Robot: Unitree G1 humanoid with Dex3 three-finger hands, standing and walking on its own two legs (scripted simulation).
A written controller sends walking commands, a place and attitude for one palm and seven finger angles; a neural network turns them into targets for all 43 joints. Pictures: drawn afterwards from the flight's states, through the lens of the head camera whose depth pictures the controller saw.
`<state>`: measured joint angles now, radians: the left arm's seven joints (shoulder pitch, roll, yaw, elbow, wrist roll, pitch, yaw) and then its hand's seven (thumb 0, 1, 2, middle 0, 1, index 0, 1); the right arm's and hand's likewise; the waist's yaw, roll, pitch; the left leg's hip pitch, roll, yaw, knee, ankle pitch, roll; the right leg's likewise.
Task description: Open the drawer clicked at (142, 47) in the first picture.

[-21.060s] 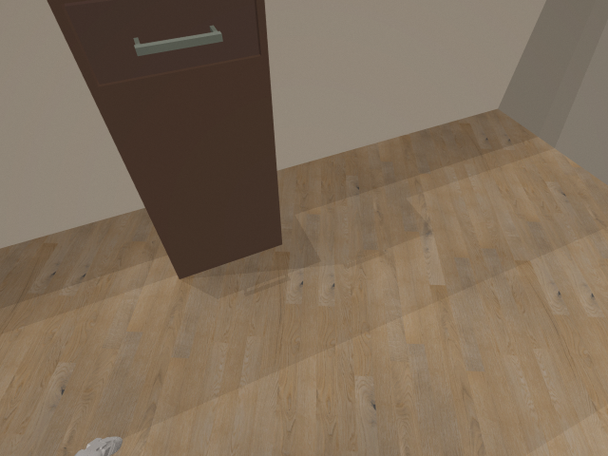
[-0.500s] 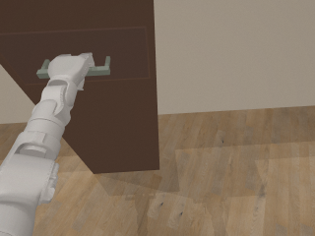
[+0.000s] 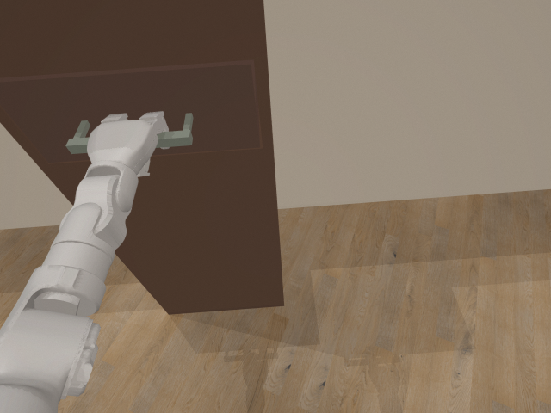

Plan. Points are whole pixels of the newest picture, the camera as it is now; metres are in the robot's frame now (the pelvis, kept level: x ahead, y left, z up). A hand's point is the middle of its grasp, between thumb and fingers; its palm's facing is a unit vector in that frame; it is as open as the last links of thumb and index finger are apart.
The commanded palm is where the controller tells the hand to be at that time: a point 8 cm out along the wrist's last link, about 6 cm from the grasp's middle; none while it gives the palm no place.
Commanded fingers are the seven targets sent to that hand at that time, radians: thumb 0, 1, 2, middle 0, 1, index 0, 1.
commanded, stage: pull the drawer open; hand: left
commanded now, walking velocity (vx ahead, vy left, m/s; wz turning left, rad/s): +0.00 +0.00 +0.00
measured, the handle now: (133, 132) +0.51 +0.22 +0.13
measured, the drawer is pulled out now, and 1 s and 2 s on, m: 0.00 0.10 0.20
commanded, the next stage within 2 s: none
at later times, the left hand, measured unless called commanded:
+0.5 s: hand (137, 174) +0.44 +0.21 +0.11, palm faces -0.03 -0.03 -1.00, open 5.3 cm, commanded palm +0.41 +0.21 +0.17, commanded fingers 0.00 0.90 0.90 -0.40 -1.35 -0.40 -1.35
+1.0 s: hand (127, 225) +0.35 +0.20 +0.11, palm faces +0.06 -0.09 -0.99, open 5.5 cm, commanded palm +0.30 +0.20 +0.17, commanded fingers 0.00 0.90 0.90 -0.40 -1.35 -0.40 -1.35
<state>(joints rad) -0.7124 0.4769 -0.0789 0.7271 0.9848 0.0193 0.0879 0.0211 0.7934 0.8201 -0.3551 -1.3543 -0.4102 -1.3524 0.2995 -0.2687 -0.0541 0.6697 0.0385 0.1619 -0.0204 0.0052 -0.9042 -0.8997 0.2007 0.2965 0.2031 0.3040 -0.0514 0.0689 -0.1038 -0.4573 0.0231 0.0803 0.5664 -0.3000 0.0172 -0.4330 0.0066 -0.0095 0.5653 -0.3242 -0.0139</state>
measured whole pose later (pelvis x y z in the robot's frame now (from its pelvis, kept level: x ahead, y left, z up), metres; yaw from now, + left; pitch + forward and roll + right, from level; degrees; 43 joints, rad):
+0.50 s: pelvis -0.01 -0.01 +0.00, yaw +2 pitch +10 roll +0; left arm -0.77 0.47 -0.12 0.79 0.99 -0.03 0.05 0.01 0.77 0.85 -0.38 -1.35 -0.41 -1.35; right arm 0.24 -0.26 -0.04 0.66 0.03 0.15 -0.04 0.00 -0.90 -0.90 0.20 0.30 0.20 0.30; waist -0.03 0.06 -0.09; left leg -0.46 0.02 0.04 0.58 -0.30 0.01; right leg -0.42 0.00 -0.04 0.59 -0.34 -0.02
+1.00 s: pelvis +0.00 +0.00 +0.01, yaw +0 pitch +5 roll +1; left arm -0.23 0.43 -0.14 0.13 0.93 0.15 0.05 0.03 0.79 0.83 -0.29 -1.35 -0.38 -1.29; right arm 0.14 -0.27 -0.03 0.63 0.05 0.14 0.00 0.01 -0.91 -0.90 0.20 0.30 0.20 0.30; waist 0.03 0.09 -0.08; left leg -0.30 0.01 0.08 0.49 -0.28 0.01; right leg -0.29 0.00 -0.01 0.52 -0.33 -0.01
